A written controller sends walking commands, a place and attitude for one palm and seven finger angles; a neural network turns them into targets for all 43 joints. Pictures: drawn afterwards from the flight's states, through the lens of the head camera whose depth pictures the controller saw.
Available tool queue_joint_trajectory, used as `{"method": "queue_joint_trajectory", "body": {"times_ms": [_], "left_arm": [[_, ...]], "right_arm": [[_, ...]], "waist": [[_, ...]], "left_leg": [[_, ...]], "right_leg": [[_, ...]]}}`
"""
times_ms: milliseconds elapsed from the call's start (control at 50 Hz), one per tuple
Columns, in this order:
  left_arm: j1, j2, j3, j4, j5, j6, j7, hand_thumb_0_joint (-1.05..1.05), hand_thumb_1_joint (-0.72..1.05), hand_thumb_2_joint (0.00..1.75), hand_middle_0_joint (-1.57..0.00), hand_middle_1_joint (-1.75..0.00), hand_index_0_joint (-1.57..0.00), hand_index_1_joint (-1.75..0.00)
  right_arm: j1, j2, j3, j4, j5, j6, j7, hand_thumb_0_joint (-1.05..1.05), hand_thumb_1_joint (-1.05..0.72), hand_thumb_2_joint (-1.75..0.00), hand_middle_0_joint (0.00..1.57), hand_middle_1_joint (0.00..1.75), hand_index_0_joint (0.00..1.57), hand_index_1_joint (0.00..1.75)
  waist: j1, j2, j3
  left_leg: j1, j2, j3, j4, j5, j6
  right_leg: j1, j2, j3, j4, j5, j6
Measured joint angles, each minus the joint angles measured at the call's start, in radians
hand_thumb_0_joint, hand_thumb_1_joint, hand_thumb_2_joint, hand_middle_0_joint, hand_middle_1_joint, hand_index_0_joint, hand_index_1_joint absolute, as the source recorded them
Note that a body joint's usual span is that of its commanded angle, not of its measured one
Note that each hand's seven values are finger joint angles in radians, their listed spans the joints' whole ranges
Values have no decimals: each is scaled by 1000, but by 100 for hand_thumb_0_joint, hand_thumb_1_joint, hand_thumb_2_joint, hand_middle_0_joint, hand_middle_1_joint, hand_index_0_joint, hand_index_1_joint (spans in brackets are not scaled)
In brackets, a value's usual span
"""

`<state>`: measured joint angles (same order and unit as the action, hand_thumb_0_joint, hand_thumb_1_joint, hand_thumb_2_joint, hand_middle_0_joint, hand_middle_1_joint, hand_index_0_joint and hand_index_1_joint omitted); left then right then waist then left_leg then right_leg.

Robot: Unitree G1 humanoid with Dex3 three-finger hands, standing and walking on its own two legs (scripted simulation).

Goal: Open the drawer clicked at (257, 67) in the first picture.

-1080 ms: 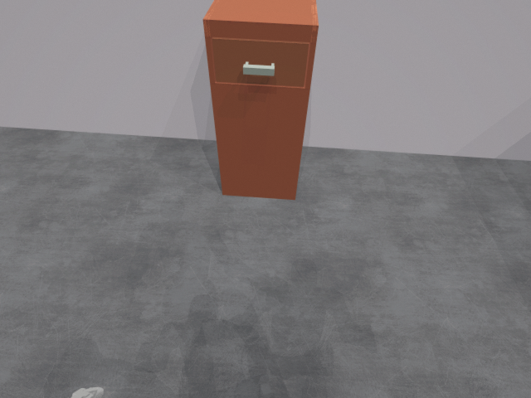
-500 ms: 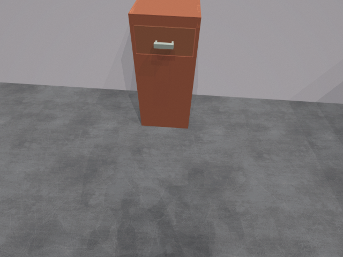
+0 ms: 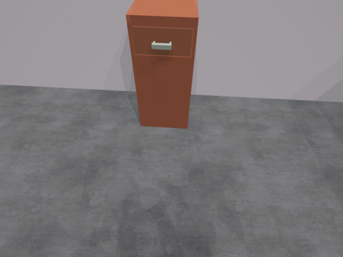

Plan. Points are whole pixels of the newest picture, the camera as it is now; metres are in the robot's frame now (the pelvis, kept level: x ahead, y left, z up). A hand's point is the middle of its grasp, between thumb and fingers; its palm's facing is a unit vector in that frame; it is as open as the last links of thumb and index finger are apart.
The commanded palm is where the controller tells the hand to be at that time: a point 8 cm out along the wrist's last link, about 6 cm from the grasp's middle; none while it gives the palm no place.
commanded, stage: look at it before walking up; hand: left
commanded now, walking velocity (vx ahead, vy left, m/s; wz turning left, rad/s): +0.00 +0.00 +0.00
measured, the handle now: (162, 44) +1.19 +0.11 -0.06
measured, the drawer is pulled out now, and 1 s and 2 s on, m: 0.00 0.00 0.00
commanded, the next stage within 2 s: walk to a spot facing it in 0.36 s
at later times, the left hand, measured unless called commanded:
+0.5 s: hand out of the picture +0.08 +0.24 -0.16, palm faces -0.03 -0.94 -0.33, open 7.3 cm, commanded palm none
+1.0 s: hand out of the picture +0.04 +0.14 -0.17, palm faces +0.00 -0.99 -0.16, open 7.3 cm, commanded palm none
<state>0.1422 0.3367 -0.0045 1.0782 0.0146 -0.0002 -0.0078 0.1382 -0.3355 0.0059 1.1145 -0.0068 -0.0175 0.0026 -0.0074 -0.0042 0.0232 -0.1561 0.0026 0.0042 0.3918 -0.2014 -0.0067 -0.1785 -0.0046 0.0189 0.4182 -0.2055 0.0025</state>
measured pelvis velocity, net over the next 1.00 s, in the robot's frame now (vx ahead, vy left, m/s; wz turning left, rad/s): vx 0.13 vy -0.02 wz -0.10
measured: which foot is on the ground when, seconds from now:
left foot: down 0.00-0.82, up 0.84-1.00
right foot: down 0.00-1.00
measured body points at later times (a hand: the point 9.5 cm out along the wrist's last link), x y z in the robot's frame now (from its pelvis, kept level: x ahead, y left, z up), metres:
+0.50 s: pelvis +0.01 +0.00 +0.00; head +0.01 +0.00 +0.45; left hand +0.08 +0.29 -0.13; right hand +0.09 -0.30 -0.13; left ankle +0.01 +0.12 -0.74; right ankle +0.01 -0.12 -0.74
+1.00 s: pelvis +0.13 -0.02 -0.01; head +0.15 -0.02 +0.44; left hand +0.05 +0.19 -0.16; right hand +0.13 -0.25 -0.17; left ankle +0.16 +0.10 -0.68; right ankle +0.02 -0.11 -0.74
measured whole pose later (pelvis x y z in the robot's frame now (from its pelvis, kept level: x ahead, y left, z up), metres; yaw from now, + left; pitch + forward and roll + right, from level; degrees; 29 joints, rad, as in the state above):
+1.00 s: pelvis +0.13 -0.02 -0.01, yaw -6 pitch +0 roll +0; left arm 0.50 0.11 0.02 1.12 0.03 -0.06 0.01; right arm 0.25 -0.17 -0.04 1.10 -0.01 -0.01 0.02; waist 0.04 0.00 0.03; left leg -0.53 0.08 0.10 1.06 -0.38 -0.02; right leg -0.04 0.03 0.02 0.43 -0.39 -0.04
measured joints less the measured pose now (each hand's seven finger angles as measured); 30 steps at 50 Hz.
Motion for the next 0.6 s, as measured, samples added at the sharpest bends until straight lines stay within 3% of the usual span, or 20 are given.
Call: {"method": "queue_joint_trajectory", "body": {"times_ms": [480, 600], "left_arm": [[2, 5, 2, 8, 0, -3, 0, 1, 91, 90, -20, -30, -21, -30], [54, -28, 8, 5, 6, 15, 2, 0, 91, 90, -20, -29, -20, -30]], "right_arm": [[-22, -4, 1, -1, 2, 1, -3, 1, -90, -90, 20, 30, 20, 30], [19, 29, 2, -2, -11, 12, -3, 1, -90, -90, 20, 30, 20, 30]], "waist": [[5, -3, 6], [14, -4, -27]], "left_leg": [[22, 6, -1, -22, -1, -4], [5, 13, 16, 41, -67, -2]], "right_leg": [[23, 5, -1, -25, 1, -3], [1, 13, 14, 32, -49, -8]]}}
